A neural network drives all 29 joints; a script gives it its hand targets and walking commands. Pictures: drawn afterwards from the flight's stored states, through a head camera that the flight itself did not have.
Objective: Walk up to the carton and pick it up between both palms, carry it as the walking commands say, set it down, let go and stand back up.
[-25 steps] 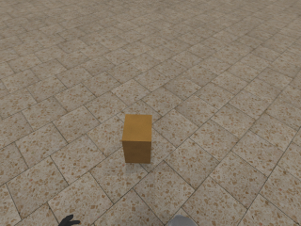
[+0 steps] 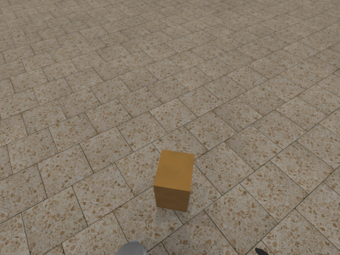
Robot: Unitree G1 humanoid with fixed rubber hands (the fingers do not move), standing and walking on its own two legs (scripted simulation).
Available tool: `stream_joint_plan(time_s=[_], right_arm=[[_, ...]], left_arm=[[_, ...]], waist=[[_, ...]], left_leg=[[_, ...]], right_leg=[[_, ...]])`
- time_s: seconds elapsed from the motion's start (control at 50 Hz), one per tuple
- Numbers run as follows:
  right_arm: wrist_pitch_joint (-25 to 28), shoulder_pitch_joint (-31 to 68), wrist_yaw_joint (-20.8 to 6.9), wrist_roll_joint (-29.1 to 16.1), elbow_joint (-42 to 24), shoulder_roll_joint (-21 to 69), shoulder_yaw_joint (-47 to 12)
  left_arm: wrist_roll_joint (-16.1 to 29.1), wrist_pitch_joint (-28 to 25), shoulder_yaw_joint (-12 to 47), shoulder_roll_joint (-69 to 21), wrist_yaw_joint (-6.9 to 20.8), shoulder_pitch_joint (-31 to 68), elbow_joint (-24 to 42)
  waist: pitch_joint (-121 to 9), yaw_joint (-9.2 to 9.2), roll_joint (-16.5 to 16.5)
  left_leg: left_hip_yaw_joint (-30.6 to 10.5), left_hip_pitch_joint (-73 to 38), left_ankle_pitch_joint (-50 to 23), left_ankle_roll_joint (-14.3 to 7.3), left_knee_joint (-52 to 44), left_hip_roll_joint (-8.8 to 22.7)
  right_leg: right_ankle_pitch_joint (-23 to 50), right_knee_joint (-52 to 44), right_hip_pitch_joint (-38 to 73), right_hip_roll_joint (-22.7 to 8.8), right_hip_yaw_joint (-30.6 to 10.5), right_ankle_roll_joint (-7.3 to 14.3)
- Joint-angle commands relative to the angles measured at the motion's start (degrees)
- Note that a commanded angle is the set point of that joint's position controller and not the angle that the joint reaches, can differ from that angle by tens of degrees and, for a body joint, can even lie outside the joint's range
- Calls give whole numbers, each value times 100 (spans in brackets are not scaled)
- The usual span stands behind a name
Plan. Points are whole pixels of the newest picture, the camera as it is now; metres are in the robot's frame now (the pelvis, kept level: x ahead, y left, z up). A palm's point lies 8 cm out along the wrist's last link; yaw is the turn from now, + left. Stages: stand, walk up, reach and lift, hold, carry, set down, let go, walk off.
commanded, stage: walk up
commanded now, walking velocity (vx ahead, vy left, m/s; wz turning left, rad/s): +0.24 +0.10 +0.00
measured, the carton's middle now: (174, 181) +0.59 +0.01 -0.63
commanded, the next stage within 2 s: none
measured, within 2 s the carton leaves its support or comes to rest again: neither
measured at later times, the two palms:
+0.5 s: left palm (81, 245) +0.17 +0.25 -0.14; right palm out of the picture +0.07 -0.20 -0.16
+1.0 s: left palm out of the picture +0.14 +0.22 -0.14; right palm out of the picture +0.10 -0.21 -0.15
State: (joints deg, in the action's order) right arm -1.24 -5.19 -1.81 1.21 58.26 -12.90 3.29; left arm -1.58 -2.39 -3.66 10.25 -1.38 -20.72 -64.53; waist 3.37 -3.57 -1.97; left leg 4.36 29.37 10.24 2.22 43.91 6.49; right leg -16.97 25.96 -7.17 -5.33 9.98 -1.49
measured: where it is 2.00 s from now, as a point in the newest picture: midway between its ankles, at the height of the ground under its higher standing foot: outside the picture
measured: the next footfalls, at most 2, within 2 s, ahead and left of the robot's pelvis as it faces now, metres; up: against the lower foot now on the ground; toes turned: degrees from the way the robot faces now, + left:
left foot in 0.08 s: +0.16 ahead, +0.15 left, +0.00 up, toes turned +8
right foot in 0.44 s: +0.19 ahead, -0.09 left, +0.00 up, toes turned -7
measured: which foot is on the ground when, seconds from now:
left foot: up 0.00-0.06, down 0.08-1.00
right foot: down 0.00-0.08, up 0.10-0.42, down 0.44-1.00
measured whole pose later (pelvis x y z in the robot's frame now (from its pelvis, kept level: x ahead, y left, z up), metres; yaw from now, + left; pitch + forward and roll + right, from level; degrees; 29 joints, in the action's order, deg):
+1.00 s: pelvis +0.11 +0.00 +0.00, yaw +1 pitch -3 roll +0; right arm 0.3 -14.8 1.5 1.0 67.9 -7.2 0.8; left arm 0.0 0.4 -1.6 9.0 -1.8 -11.1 -64.9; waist 2.4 0.4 0.3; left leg 6.2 8.1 10.0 3.2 21.3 5.6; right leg -9.2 21.6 -10.1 -0.3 8.4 3.1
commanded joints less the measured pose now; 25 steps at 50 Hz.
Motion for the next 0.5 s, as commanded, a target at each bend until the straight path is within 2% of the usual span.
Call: stream_joint_plan(time_s=[0.0,0.02,0.04,0.06,0.08,0.1,0.12,0.14,0.16,0.2,0.22,0.24,0.26,0.28,0.3,0.32,0.34,0.36,0.38,0.4,0.42,0.44,0.46,0.48], right_arm=[[162,-389,-13,-40,-102,30,-81],[272,-834,39,-46,63,-266,9],[376,-1463,111,8,190,-745,186],[450,-2120,198,76,324,-1462,345],[476,-2126,212,28,360,-1474,300],[461,-1819,227,28,336,-1114,183],[486,-1489,227,34,244,-882,133],[509,-1154,242,18,192,-759,98],[492,-851,246,6,107,-588,66],[507,-739,234,-12,90,-534,10],[503,-831,250,11,184,-479,7],[492,-993,269,-6,237,-505,29],[490,-926,284,13,208,-562,37],[509,-742,301,15,178,-333,-39],[457,-594,348,-29,269,-213,-82],[405,-737,338,-14,351,-221,-57],[363,-836,335,-79,405,-226,-20],[309,-699,319,-117,400,-276,-22],[234,-776,315,-140,370,-269,-27],[190,-853,297,-171,371,-184,-52],[145,-938,294,-170,377,-112,-80],[119,-1017,284,-138,363,89,-141],[49,-936,327,-108,408,142,-185],[4,-965,306,-95,480,80,-173]], left_arm=[[-9,-44,-87,879,79,128,349],[-23,-28,-46,790,84,-61,264],[1,-50,4,524,75,-295,199],[-23,-64,63,222,81,-346,363],[-58,17,40,280,79,-214,445],[-12,46,-11,331,100,51,538],[-7,42,10,381,126,173,481],[21,41,28,369,130,115,346],[9,55,73,236,161,8,222],[-9,136,74,186,138,-231,77],[3,192,95,90,119,-216,47],[-8,252,58,148,112,-83,101],[12,272,55,120,110,249,211],[51,281,104,-15,72,296,270],[130,279,157,-130,25,385,274],[152,260,157,-50,2,324,285],[178,279,172,-25,-7,305,219],[172,294,164,18,-40,154,156],[146,300,169,25,-46,227,129],[96,269,136,182,-47,329,156],[52,269,99,381,-53,482,177],[59,250,120,580,-39,748,325],[119,280,129,662,-31,947,352],[105,314,133,660,-27,1204,398]], waist=[[-149,266,1398],[-555,463,740],[-874,823,-544],[-1221,1030,-2111],[-980,858,-1674],[-1121,915,-1250],[-829,821,-971],[-685,661,-1069],[-663,505,-981],[-548,399,-498],[-499,403,-507],[-378,432,-291],[-129,457,-250],[-92,390,-304],[-2,256,-686],[-225,287,-762],[-367,271,-885],[-476,236,-751],[-542,234,-601],[-561,268,-361],[-499,327,122],[-371,359,760],[-174,328,1225],[172,367,1481]], left_leg=[[478,-1565,-13,-29,-1383,-278],[406,-2467,142,-86,-1641,-330],[-580,-3407,154,-237,-2013,613],[-2409,-3704,-79,-743,-2722,2051],[-2864,-3221,-464,-915,-2907,2198],[-2350,-3252,-169,-1134,-2951,1922],[-2185,-2997,-269,-1120,-2955,1760],[-1793,-2593,-243,-1030,-3070,1507],[-1481,-2273,-239,-1006,-3097,1352],[-1154,-1771,-841,-1051,-3077,1422],[-1122,-1721,-956,-1056,-3069,1424],[-1291,-1674,-835,-1121,-3153,1614],[-1389,-1596,-816,-1183,-3196,1648],[-844,-1347,-1278,-1118,-3113,1266],[-475,-1659,-3403,-1066,-2656,903],[-397,-1957,-3921,-1066,-2476,837],[-343,-1939,-3549,-1019,-2462,870],[-368,-1941,-2696,-958,-2488,885],[-308,-1783,-1584,-802,-2486,735],[-311,-1388,-642,-624,-2503,504],[-207,-1068,95,-464,-2497,298],[-30,-885,480,-314,-2307,3],[119,-1424,597,-272,-2169,-213],[72,-1668,413,-209,-2031,-191]], right_leg=[[952,-651,-869,-1099,-624,632],[496,191,-1072,-696,-438,510],[-298,1418,-1808,-194,6,308],[-1998,3051,-2635,165,-71,74],[-2246,3824,-2729,101,-567,67],[-1733,3961,-2827,-42,-692,84],[-1398,4093,-2993,-121,-739,53],[-1041,3958,-2751,-258,-818,70],[-803,3744,-2423,-313,-810,51],[-571,3383,-1903,-276,-669,2],[-565,3148,-1850,-246,-668,16],[-526,3088,-1896,-309,-721,-22],[-485,2853,-2027,-283,-762,-32],[-278,2206,-1503,-244,-770,-25],[-329,1442,-1327,-161,-868,-105],[-53,1158,-1187,6,-692,-121],[263,926,-911,55,-528,-130],[563,545,-611,86,-482,-99],[944,12,-322,97,-425,-42],[1141,-130,-7,-27,-515,36],[1009,-301,263,-283,-705,106],[548,-798,125,-793,-1334,212],[-760,-1248,-757,-928,-1592,410],[-1254,-1475,-1137,-821,-1689,422]])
